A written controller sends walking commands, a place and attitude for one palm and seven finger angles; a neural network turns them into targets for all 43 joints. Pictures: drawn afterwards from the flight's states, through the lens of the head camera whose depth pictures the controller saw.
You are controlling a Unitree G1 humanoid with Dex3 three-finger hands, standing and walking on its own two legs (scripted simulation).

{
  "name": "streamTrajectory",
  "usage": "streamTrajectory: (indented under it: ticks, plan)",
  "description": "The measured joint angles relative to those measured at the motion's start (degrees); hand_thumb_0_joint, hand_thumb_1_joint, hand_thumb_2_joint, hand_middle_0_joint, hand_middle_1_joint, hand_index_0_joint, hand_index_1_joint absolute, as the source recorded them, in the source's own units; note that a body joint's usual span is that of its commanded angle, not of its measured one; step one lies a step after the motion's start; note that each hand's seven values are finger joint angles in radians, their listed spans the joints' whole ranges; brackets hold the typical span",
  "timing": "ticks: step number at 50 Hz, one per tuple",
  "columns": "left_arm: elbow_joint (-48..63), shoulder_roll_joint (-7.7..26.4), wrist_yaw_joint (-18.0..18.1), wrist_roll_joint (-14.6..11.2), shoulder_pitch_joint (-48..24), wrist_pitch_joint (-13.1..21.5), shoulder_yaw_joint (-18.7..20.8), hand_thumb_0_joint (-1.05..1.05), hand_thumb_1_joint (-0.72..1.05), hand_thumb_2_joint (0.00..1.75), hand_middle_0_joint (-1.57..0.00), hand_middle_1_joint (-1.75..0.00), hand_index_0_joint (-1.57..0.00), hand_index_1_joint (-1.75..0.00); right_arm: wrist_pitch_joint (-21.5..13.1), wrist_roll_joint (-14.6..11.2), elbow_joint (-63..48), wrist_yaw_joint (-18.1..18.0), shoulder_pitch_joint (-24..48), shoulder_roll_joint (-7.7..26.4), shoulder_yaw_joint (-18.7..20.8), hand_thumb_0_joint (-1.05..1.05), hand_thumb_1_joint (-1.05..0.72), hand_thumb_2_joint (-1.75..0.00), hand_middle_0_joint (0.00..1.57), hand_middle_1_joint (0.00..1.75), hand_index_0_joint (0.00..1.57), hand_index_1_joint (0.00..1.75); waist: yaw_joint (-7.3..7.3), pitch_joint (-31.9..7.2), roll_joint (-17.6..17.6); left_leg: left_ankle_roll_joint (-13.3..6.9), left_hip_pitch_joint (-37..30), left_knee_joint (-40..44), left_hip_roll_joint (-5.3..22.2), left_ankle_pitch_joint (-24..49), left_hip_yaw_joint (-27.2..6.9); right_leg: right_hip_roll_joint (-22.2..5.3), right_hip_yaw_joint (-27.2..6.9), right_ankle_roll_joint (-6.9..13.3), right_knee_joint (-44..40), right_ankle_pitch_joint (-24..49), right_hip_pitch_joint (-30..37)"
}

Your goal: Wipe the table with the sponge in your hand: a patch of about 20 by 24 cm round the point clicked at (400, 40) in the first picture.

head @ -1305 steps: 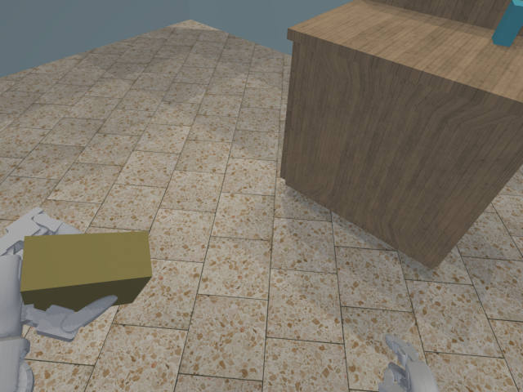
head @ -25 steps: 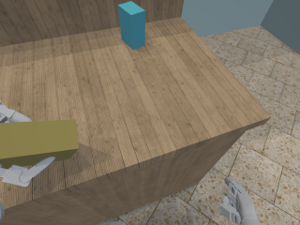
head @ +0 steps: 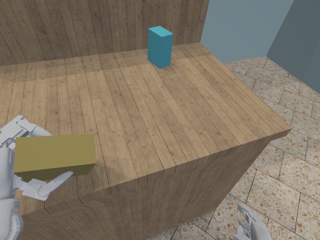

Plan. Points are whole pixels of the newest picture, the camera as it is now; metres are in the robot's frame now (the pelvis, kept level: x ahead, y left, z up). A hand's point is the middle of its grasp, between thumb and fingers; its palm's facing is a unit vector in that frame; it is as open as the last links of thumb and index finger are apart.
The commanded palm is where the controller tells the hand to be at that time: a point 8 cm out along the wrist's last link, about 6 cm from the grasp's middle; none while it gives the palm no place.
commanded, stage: come to a stop and stand still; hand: left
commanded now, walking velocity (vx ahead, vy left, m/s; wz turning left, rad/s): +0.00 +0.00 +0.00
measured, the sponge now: (69, 158) +0.23 +0.21 +0.14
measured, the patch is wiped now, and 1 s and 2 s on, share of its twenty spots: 0.05 0.10 0.10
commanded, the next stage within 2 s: look again from close up in 0.98 s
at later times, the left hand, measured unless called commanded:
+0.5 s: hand (13, 158) +0.20 +0.29 +0.17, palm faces +0.49 -0.81 -0.32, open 9.8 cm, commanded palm +0.15 +0.31 +0.18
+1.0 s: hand (30, 144) +0.24 +0.28 +0.17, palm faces +0.50 -0.79 -0.35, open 9.8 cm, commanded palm +0.18 +0.30 +0.18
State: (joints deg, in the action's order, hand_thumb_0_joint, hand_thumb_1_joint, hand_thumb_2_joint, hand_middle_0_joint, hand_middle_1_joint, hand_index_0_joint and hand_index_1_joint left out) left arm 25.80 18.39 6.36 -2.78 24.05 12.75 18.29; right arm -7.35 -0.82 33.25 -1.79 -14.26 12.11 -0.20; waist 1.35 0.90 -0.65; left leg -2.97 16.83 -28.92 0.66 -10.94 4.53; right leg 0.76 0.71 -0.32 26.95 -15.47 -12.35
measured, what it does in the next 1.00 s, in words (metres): stands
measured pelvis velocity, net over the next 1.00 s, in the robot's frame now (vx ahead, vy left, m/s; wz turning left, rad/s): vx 0.04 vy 0.01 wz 0.07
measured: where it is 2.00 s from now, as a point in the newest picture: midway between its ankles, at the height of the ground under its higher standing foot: outside the picture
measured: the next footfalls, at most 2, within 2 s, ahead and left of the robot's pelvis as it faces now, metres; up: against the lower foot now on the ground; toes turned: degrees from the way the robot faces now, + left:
none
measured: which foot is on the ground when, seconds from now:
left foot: down 0.00-1.00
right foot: down 0.00-1.00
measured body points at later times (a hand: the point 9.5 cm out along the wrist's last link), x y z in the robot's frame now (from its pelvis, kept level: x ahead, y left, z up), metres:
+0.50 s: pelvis +0.01 +0.02 +0.00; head +0.01 +0.05 +0.45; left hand +0.17 +0.33 +0.18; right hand +0.19 -0.19 -0.07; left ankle +0.06 +0.08 -0.74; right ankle +0.02 -0.13 -0.74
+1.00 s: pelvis +0.04 +0.01 +0.00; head +0.06 +0.02 +0.45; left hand +0.20 +0.32 +0.18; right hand +0.24 -0.21 -0.07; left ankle +0.06 +0.08 -0.74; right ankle +0.02 -0.13 -0.74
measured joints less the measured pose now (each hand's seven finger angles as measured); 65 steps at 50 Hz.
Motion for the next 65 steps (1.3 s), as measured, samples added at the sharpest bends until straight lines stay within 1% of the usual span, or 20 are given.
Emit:
streamTrajectory:
  ticks: [3,5,7,10,14,17,19,22,24,26,29,38,47,54,65]
  plan:
    - [-1.7,0.3,0.0,-0.1,-3.2,0.1,-0.3,-0.01,-0.47,1.04,-0.76,-1.37,-0.74,-1.39,-0.1,-0.1,-0.3,-0.3,0.1,-0.9,-0.8,0.01,-0.9,-0.9,0.2,0.3,0.2,0.3,-0.09,0.6,-0.6,-0.7,0.1,1.0,-1.0,0.6,-0.3,-0.2,-0.7,0.4,1.4,-3.3,-0.7]
    - [-2.5,1.0,0.0,0.5,-5.0,0.0,0.5,-0.01,-0.47,1.04,-0.77,-1.36,-0.75,-1.39,-0.2,0.0,-0.8,-0.1,0.5,-1.5,-1.0,0.01,-0.9,-0.9,0.2,0.3,0.2,0.3,-0.46,1.4,-0.7,-1.0,0.3,1.3,-1.7,1.2,-0.5,-0.5,-1.1,0.6,1.5,-2.7,-0.9]
    - [-2.6,1.7,0.1,0.6,-5.1,-0.2,1.6,-0.02,-0.47,1.04,-0.77,-1.36,-0.75,-1.38,-0.1,0.1,-0.8,0.3,1.2,-2.1,-1.4,0.01,-0.9,-0.9,0.2,0.3,0.2,0.3,-0.81,1.9,-0.5,-1.1,0.3,1.5,-1.9,1.8,-0.4,-0.6,-1.4,0.5,1.1,-1.5,-0.9]
    - [-1.3,2.3,0.1,0.9,-3.2,-0.3,2.8,-0.01,-0.47,1.04,-0.77,-1.36,-0.75,-1.38,0.1,0.2,-0.9,0.9,1.3,-2.7,-1.6,0.01,-0.9,-0.9,0.2,0.3,0.2,0.3,-1.05,1.9,0.0,-1.3,0.3,1.6,-2.0,1.4,-0.4,-0.7,-1.4,0.4,-0.2,-0.4,-0.3]
    - [0.3,2.2,0.2,1.1,-0.7,-0.3,3.1,-0.01,-0.47,1.04,-0.77,-1.36,-0.75,-1.39,0.2,0.3,-0.3,1.3,0.7,-2.7,-1.8,0.01,-0.9,-0.9,0.2,0.3,0.21,0.3,-0.46,1.5,0.5,-1.2,0.1,2.1,-2.0,0.8,-0.5,-0.7,-1.3,0.2,-2.2,0.5,0.7]
    - [0.8,1.7,0.1,1.2,-0.5,-0.2,2.6,-0.01,-0.47,1.04,-0.77,-1.36,-0.75,-1.39,0.0,0.3,0.5,1.3,0.5,-2.3,-1.7,0.01,-0.9,-0.9,0.2,0.3,0.21,0.3,0.2,1.6,0.5,-1.3,0.0,2.1,-2.0,2.0,-0.6,-0.6,-1.2,-0.5,-3.7,3.2,1.7]
    - [0.6,1.2,-0.1,1.2,-0.7,-0.1,2.3,-0.01,-0.47,1.04,-0.77,-1.36,-0.75,-1.38,-0.2,0.3,1.1,1.2,0.6,-1.9,-1.6,0.01,-0.9,-0.9,0.2,0.3,0.21,0.3,0.68,1.7,0.2,-1.8,-0.3,1.8,-2.2,1.8,-0.7,-0.7,-1.3,-0.9,-4.0,4.4,2.2]
    - [0.0,0.4,-0.1,1.3,-1.0,-0.2,2.0,-0.02,-0.48,1.04,-0.78,-1.35,-0.76,-1.38,-0.4,0.2,1.7,0.9,0.8,-1.5,-1.4,0.01,-0.9,-0.9,0.2,0.3,0.21,0.3,1.35,1.4,-0.1,-1.9,-1.0,2.1,-2.4,1.2,-0.5,-0.8,-1.6,-0.9,-3.8,3.6,2.6]
    - [-0.4,0.1,0.0,1.5,-1.7,-0.3,1.9,-0.02,-0.48,1.04,-0.78,-1.35,-0.76,-1.37,-0.6,0.1,1.5,0.7,0.9,-1.3,-1.1,0.01,-0.9,-0.9,0.2,0.3,0.21,0.3,1.52,1.4,-0.2,-1.9,-1.4,2.5,-2.7,1.2,-0.6,-0.9,-1.7,-0.8,-3.7,3.2,2.8]
    - [-0.6,0.0,0.2,1.7,-2.5,-0.3,1.9,-0.02,-0.48,1.04,-0.78,-1.34,-0.76,-1.37,-0.8,0.0,1.4,0.5,1.3,-1.1,-1.0,0.01,-0.9,-0.9,0.2,0.3,0.21,0.3,1.63,1.5,-0.2,-1.9,-1.6,2.6,-2.7,1.1,-0.8,-1.0,-1.6,-1.1,-3.9,3.2,3.1]
    - [-0.8,0.2,0.5,1.9,-3.0,-0.3,2.1,-0.03,-0.48,1.04,-0.78,-1.34,-0.77,-1.37,-0.9,0.0,1.2,0.5,2.1,-1.1,-0.9,0.01,-0.9,-0.9,0.2,0.3,0.2,0.3,1.46,1.5,-0.2,-1.8,-1.8,2.7,-2.5,0.9,-1.0,-0.8,-1.4,-1.5,-4.6,3.3,3.7]
    - [0.5,0.8,0.8,1.6,-1.3,-0.7,2.9,-0.02,-0.48,1.04,-0.78,-1.35,-0.76,-1.37,0.1,-0.1,0.1,0.3,3.5,-1.1,-0.7,0.01,-0.9,-0.9,0.2,0.3,0.2,0.3,0.69,1.9,-0.3,-1.1,-2.4,3.1,-2.2,0.1,-1.5,-0.4,-1.0,-1.0,-5.6,2.6,4.5]
    - [1.3,0.5,1.0,0.8,-0.3,-1.8,3.0,-0.02,-0.48,1.04,-0.78,-1.35,-0.76,-1.38,1.6,-0.4,0.4,-0.3,3.8,-0.3,-0.3,0.01,-0.9,-0.9,0.2,0.3,0.2,0.3,1.27,2.5,0.0,-0.7,-2.9,2.9,-2.0,-0.8,-1.7,-0.2,-0.8,-0.6,-5.5,1.8,5.2]
    - [1.1,0.4,1.3,0.6,-0.4,-2.4,2.8,-0.02,-0.48,1.04,-0.78,-1.35,-0.76,-1.38,2.6,-0.6,-0.1,-0.5,4.2,-0.5,-0.4,0.01,-0.9,-0.9,0.2,0.3,0.2,0.3,0.92,2.7,0.3,-0.6,-3.2,3.0,-2.0,-0.8,-1.9,-0.2,-0.6,-0.5,-5.8,1.7,5.6]
    - [1.9,0.6,1.4,0.3,0.1,-2.7,2.7,-0.02,-0.47,1.05,-0.77,-1.36,-0.75,-1.38,3.2,-0.5,-0.3,-0.7,3.8,-1.0,-0.6,0.01,-0.9,-0.9,0.2,0.3,0.2,0.3,0.58,2.9,0.1,-0.8,-3.2,3.6,-2.2,-0.5,-1.8,-0.4,-0.8,-0.7,-6.2,2.0,5.4]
